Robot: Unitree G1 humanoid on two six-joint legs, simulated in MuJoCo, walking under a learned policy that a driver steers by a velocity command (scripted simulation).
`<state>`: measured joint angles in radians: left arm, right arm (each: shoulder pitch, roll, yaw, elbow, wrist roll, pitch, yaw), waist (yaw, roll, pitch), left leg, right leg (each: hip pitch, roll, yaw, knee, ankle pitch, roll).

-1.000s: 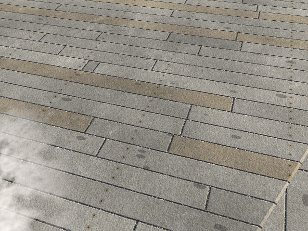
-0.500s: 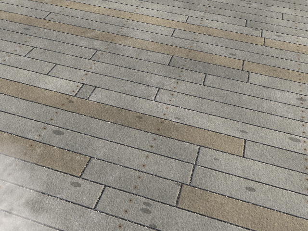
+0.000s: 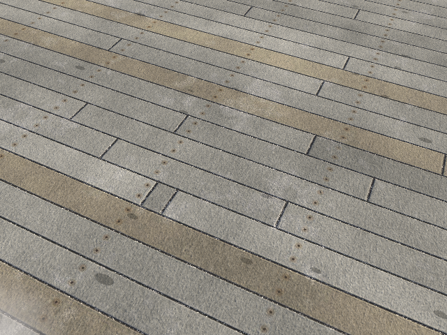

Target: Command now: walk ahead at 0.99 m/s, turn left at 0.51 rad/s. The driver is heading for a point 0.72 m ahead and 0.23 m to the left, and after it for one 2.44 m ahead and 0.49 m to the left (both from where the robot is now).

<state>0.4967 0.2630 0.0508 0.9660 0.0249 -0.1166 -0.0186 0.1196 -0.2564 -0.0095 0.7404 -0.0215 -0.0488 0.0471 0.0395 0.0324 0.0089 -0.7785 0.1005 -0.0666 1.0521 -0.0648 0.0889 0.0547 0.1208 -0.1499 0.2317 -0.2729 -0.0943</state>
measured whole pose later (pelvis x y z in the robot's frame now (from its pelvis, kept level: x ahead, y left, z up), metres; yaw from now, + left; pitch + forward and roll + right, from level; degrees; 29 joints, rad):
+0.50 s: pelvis +0.50 +0.08 +0.00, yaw +23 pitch +2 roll +0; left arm -0.05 0.24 -0.03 0.60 0.05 -0.07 -0.02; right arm 0.50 -0.30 -0.08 0.89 0.00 -0.07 0.01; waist -0.12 -0.01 0.03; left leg 0.01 -0.20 -0.22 0.30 -0.30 0.17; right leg -0.73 -0.13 0.09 0.74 -0.03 0.05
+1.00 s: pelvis +0.93 +0.26 -0.01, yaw +29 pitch +3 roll -1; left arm 0.64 0.28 0.06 0.93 0.00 -0.08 -0.03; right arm -0.10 -0.26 0.04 0.58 -0.05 -0.09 0.05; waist 0.16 0.00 -0.01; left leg -0.54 0.02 -0.02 0.57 -0.13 0.04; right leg 0.07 0.01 0.11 0.33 -0.42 -0.01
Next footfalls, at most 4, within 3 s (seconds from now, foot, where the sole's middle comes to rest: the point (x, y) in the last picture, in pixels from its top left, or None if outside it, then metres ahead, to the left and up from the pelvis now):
0.18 left None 0.41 0.08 -0.77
0.62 right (222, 228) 0.88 0.06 -0.77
1.02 left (120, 191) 1.02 0.45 -0.77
1.44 right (152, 109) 1.50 0.40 -0.77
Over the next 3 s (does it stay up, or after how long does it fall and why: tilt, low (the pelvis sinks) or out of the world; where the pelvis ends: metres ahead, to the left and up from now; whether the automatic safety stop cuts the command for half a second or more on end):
stays up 2.57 0.36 0.00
